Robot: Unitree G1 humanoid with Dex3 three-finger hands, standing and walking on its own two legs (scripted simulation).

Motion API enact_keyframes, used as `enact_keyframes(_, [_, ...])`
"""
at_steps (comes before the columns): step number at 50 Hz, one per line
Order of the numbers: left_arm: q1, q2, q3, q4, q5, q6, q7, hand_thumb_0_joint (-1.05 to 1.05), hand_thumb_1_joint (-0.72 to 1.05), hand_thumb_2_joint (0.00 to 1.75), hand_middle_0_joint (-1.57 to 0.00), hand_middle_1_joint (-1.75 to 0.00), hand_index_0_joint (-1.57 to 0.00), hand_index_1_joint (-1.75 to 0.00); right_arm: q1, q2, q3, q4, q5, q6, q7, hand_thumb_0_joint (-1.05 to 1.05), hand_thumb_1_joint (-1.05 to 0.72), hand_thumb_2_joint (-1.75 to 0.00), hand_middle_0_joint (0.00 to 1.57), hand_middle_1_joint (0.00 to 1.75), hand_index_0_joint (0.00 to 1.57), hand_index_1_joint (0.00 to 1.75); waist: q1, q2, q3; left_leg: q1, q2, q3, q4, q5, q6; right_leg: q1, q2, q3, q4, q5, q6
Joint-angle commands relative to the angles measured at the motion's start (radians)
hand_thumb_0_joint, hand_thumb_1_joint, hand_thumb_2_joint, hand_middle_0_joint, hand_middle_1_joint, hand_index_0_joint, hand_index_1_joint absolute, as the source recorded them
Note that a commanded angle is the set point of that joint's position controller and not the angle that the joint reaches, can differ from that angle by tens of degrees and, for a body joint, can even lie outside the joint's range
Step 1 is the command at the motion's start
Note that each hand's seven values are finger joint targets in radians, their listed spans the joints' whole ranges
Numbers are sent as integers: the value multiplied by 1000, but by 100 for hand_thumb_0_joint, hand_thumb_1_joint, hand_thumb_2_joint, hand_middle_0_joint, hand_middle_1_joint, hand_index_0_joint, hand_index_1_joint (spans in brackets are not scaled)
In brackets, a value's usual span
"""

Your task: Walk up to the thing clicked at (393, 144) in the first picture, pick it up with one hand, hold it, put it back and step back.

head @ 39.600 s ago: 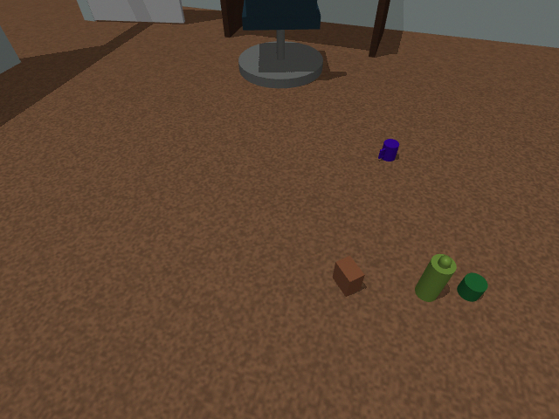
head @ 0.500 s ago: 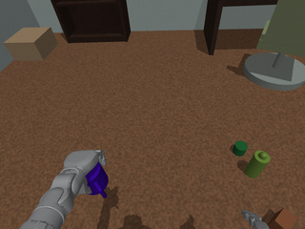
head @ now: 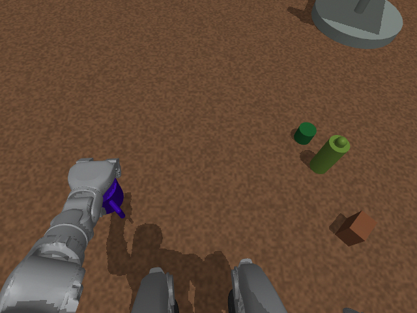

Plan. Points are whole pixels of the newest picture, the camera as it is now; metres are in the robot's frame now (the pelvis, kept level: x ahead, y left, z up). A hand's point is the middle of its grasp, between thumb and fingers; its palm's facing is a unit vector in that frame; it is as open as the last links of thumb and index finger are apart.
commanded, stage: crouch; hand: left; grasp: from above
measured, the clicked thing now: (106, 197) +0.40 +0.22 -0.14
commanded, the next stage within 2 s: lower in 1.48 s
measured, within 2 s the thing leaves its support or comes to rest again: neither
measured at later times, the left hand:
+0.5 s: hand (120, 205) +0.44 +0.23 -0.32, palm faces -0.43 +0.00 -0.90, open 10.5 cm
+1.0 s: hand (128, 206) +0.47 +0.23 -0.41, palm faces -0.46 -0.02 -0.89, open 10.5 cm
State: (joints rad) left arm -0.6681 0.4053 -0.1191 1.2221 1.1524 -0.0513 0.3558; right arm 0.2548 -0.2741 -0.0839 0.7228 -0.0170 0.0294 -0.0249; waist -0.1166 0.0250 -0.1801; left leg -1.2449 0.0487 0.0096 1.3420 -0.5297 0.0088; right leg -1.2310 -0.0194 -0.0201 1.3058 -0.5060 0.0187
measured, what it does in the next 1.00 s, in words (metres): lowers itself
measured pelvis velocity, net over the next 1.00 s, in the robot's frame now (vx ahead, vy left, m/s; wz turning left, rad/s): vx -0.04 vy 0.00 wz -0.06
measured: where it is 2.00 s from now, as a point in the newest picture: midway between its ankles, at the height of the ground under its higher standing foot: outside the picture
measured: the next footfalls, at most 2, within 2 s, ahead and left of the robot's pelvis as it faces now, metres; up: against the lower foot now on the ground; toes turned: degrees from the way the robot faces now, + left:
none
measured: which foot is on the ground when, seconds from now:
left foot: down 0.00-1.00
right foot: down 0.00-1.00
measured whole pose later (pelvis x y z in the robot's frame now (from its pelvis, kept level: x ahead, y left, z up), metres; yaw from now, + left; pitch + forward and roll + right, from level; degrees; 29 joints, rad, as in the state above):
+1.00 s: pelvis -0.04 +0.00 -0.26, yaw -4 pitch +37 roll -6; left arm -1.04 0.68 0.05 1.43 1.22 -0.13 0.31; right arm 0.19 -0.26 0.01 0.72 -0.12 -0.04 0.10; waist -0.26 0.02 -0.09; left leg -2.19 0.05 -0.07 2.24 -0.70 0.02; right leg -2.15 -0.02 -0.05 2.17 -0.67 0.02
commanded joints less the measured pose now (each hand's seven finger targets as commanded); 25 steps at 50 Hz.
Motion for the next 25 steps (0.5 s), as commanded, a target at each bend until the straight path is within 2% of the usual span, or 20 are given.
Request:
enact_keyframes(1, [-375,225,65,-113,-7,26,33,0,36,96,-71,-104,-76,-100,92,-148,-50,-72,-8,-39,-11,0,-90,-90,20,30,20,30,-15,79,-495,153,-45,-28,-38,148,-1,68,36,-13,-26,140,-58])
enact_keyframes(2, [-378,223,69,-102,-10,30,30,0,34,93,-70,-102,-75,-98,100,-151,-52,-67,-10,-41,-11,0,-90,-90,20,30,20,30,-15,74,-507,144,-41,-38,-24,140,-3,34,37,-19,-2,130,-60])
enact_keyframes(5, [-441,279,100,-132,-9,23,9,0,37,94,-72,-102,-77,-97,104,-159,-51,-65,-17,-48,-4,0,-90,-90,20,30,20,30,-30,123,-555,91,-34,-63,41,115,-7,-71,34,-28,89,99,-65])
enact_keyframes(7, [-429,240,88,-75,-7,19,1,0,40,93,-74,-101,-78,-97,110,-158,-50,-60,-22,-52,-2,0,-90,-90,20,30,20,30,-48,89,-531,38,-33,-77,81,60,-4,-144,34,-39,131,55,-67])
enact_keyframes(8, [-472,257,96,-89,-6,11,1,0,39,92,-73,-101,-78,-97,113,-156,-43,-56,-25,-56,-1,0,-90,-90,20,30,20,30,-62,99,-531,-9,-36,-78,107,42,-3,-168,32,-37,156,46,-66])
enact_keyframes(10, [-485,312,123,-74,7,-4,0,0,38,88,-72,-100,-77,-94,118,-159,-38,-55,-28,-62,2,0,-90,-90,20,30,20,30,-62,100,-538,-53,-39,-83,151,15,-2,-223,29,-40,202,16,-67])
enact_keyframes(11, [-511,325,128,-75,13,-13,-3,0,40,88,-73,-99,-79,-94,124,-166,-40,-54,-33,-65,7,0,-90,-90,20,30,20,30,-75,95,-545,-71,-39,-91,175,-8,0,-256,26,-42,214,-2,-64])
enact_keyframes(13, [-537,335,135,-81,22,-29,-1,0,43,93,-76,-99,-81,-95,126,-173,-33,-45,-39,-73,13,0,-90,-90,20,30,20,30,-82,117,-568,-92,-38,-101,216,-16,-3,-319,21,-45,258,-11,-62])
enact_keyframes(15, [-548,346,143,-71,33,-43,6,0,44,93,-77,-101,-82,-96,138,-173,-26,-40,-45,-81,24,0,-90,-90,20,30,20,30,-89,135,-597,-126,-43,-84,267,10,2,-332,21,-45,291,11,-62])
enact_keyframes(17, [-585,397,166,-120,45,-53,16,0,44,96,-78,-102,-83,-97,140,-172,-19,-38,-50,-84,33,0,-91,-90,20,30,20,30,-79,175,-682,-141,-47,-65,317,56,4,-331,25,-45,329,44,-64])
enact_keyframes(18, [-559,409,174,-78,57,-51,18,0,45,98,-78,-102,-83,-98,150,-179,-14,-33,-54,-86,38,0,-91,-90,20,30,20,30,-82,183,-677,-142,-46,-72,334,85,2,-354,21,-48,350,60,-62])
enact_keyframes(19, [-567,380,162,-76,58,-52,18,0,47,98,-81,-102,-85,-97,154,-179,-17,-29,-59,-89,45,0,-91,-90,20,30,20,30,-89,190,-683,-133,-44,-77,354,104,2,-383,21,-54,367,69,-62])
enact_keyframes(21, [-618,391,166,-89,62,-50,21,0,47,103,-80,-104,-84,-101,159,-184,-17,-24,-61,-89,54,0,-91,-90,20,30,20,30,-97,232,-704,-128,-41,-86,374,113,-5,-433,20,-63,407,65,-66])
enact_keyframes(23, [-619,393,168,-52,65,-45,26,0,47,102,-80,-104,-84,-101,161,-188,-18,-18,-65,-89,60,0,-91,-90,20,30,20,30,-104,229,-675,-161,-41,-90,392,86,-6,-466,18,-69,430,49,-66])
enact_keyframes(24, [-601,348,150,-21,59,-39,23,0,48,101,-80,-105,-85,-101,164,-185,-16,-22,-70,-92,68,0,-91,-90,20,30,20,30,-119,222,-652,-165,-40,-93,405,96,-6,-481,16,-72,439,54,-64])
enact_keyframes(25, [-633,381,154,-54,52,-42,22,0,48,99,-81,-104,-86,-100,151,-182,-16,-20,-69,-91,71,0,-91,-90,20,30,20,30,-110,229,-668,-195,-43,-70,429,84,0,-464,24,-69,443,56,-65])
